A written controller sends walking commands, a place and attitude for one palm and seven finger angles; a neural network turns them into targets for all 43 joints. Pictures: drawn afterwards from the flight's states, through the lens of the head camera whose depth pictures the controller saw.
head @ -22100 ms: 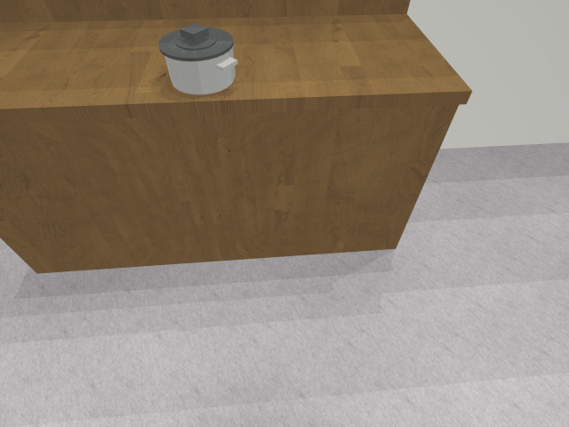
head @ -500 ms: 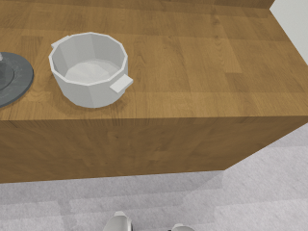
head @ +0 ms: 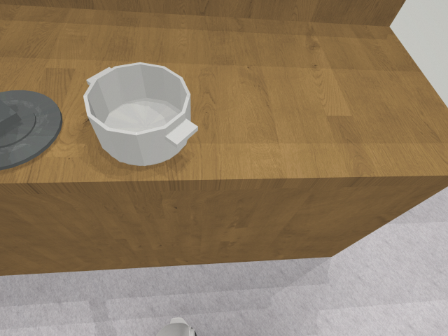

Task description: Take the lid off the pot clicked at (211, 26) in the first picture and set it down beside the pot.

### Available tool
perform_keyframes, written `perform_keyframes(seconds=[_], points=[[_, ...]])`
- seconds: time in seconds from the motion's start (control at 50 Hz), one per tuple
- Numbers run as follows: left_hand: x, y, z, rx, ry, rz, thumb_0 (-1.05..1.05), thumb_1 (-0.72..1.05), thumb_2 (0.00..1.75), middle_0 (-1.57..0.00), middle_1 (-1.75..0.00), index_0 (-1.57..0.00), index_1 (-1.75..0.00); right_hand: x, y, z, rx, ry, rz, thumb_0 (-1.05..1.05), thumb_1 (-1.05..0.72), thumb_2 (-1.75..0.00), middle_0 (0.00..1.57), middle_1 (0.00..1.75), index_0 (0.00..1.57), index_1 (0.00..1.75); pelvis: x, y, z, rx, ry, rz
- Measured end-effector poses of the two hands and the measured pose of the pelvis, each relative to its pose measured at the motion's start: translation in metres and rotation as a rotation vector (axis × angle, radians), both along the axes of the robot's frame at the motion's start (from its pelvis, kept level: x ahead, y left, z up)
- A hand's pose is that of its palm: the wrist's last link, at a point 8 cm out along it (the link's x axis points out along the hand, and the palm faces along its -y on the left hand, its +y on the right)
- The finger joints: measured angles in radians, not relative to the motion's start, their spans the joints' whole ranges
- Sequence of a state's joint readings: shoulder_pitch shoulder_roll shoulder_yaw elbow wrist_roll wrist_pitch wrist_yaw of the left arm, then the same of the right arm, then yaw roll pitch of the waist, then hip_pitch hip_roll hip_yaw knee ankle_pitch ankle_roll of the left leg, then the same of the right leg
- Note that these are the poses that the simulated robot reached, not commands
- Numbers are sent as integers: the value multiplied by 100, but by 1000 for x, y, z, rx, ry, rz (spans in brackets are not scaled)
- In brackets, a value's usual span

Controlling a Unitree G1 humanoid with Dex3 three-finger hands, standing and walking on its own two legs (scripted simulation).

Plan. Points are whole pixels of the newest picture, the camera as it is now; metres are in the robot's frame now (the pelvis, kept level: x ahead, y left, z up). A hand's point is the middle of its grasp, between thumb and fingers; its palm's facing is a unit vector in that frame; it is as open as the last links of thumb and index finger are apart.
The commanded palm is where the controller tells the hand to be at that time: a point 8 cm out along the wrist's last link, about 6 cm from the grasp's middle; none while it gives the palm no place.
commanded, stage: raise the empty hand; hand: left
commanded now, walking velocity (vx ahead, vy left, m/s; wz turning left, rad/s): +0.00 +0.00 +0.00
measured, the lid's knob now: out of the picture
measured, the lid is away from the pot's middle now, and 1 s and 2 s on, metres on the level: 0.25 0.25 0.25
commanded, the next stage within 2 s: draw the hand back to the body in 0.62 s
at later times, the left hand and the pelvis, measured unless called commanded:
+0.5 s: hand out of the picture +0.47 +0.38 +0.21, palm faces -0.29 -0.16 -0.94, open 11.0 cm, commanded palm +0.49 +0.37 +0.28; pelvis +0.01 +0.00 +0.01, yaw +1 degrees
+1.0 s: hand out of the picture +0.45 +0.37 +0.22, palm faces -0.26 -0.13 -0.96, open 11.0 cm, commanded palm +0.43 +0.35 +0.28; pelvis +0.01 -0.03 +0.01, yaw +1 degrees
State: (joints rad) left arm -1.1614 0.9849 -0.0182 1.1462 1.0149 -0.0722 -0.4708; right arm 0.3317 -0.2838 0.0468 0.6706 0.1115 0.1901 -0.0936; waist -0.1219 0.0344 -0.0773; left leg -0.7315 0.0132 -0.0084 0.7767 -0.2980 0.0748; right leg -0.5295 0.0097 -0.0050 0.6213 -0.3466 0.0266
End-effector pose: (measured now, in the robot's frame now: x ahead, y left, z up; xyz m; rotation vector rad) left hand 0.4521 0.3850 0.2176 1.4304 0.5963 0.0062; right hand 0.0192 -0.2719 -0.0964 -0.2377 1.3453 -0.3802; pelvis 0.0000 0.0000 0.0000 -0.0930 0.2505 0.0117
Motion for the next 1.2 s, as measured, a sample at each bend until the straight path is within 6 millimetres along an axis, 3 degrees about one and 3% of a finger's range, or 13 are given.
perform_keyframes(seconds=[0.58, 0.8, 0.98, 1.2], points=[[11, -9, 62, 27, -65, 48, 0, -3, 68, -38, -83, -38, -83, 8, -5, 4, 37, 0, 2, 0, -90, -90, 20, 30, 20, 30, 10, -7, 9, 18, -16, 4], [6, -12, 64, 38, -58, 73, 0, -3, 68, -38, -83, -38, -83, 17, -13, 3, 58, -6, 7, 0, -90, -90, 20, 30, 20, 30, 12, -16, 11, 28, -23, 7], [-7, -20, 61, 48, -81, 54, 0, -3, 68, -38, -83, -38, -83, 39, -21, 2, 83, -42, 27, 0, -90, -90, 20, 30, 20, 30, 13, -24, 12, 36, -41, 11], [-37, -27, 53, 63, -94, 47, 0, -3, 68, -38, -83, -38, -83, 86, -22, 5, 116, -145, 99, 1, -90, -90, 20, 30, 20, 30, 9, -34, 14, 43, -75, 30]])
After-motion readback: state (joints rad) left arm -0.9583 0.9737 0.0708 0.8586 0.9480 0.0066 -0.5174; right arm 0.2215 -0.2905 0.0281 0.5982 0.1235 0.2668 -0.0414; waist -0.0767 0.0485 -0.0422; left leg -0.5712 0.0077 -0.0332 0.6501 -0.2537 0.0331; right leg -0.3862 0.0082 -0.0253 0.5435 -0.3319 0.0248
